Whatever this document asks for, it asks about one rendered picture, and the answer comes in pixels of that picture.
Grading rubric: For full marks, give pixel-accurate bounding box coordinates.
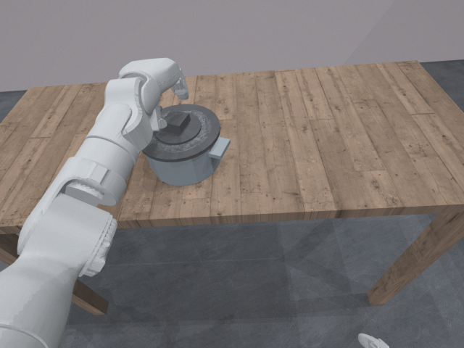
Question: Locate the left robot hand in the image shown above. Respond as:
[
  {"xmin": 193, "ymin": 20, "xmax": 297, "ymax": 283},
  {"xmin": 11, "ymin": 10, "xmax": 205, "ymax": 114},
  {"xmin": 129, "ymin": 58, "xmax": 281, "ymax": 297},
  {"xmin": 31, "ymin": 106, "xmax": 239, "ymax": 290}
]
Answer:
[{"xmin": 119, "ymin": 58, "xmax": 189, "ymax": 131}]

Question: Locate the lid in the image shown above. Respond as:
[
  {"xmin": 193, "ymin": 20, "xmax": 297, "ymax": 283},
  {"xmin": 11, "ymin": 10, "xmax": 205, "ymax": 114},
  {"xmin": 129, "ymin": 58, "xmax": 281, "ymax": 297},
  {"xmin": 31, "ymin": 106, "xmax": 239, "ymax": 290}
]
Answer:
[{"xmin": 142, "ymin": 104, "xmax": 220, "ymax": 162}]

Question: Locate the left robot upper arm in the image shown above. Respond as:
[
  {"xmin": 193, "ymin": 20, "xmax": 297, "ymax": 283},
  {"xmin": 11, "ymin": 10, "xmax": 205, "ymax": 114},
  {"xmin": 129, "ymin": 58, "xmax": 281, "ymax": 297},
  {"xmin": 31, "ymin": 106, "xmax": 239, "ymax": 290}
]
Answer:
[{"xmin": 0, "ymin": 192, "xmax": 117, "ymax": 348}]

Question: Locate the knob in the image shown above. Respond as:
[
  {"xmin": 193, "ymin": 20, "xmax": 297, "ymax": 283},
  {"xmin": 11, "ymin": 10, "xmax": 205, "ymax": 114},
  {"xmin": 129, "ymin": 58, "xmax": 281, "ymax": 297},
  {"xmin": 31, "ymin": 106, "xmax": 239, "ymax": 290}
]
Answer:
[{"xmin": 163, "ymin": 110, "xmax": 191, "ymax": 133}]

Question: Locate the left robot forearm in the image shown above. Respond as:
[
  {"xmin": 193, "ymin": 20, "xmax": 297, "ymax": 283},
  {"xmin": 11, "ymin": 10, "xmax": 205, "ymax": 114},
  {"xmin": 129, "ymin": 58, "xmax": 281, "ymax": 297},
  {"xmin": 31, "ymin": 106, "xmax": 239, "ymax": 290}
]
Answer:
[{"xmin": 17, "ymin": 70, "xmax": 160, "ymax": 255}]

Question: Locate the table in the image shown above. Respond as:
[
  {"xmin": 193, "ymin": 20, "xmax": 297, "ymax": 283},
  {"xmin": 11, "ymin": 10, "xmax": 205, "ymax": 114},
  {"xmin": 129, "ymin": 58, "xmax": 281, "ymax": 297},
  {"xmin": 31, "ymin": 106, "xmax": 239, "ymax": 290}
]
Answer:
[{"xmin": 0, "ymin": 60, "xmax": 464, "ymax": 315}]

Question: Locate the pot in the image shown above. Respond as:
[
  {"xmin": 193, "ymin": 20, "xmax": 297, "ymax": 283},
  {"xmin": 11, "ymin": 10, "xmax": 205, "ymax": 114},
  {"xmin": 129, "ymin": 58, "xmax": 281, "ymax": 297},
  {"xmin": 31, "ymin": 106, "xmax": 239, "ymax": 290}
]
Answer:
[{"xmin": 146, "ymin": 137, "xmax": 231, "ymax": 186}]

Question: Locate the right robot hand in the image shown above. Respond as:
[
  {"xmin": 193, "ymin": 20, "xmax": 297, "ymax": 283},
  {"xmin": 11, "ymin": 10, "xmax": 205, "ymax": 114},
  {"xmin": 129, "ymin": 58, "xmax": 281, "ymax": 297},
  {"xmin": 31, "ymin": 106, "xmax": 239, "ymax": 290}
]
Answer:
[{"xmin": 358, "ymin": 333, "xmax": 389, "ymax": 348}]

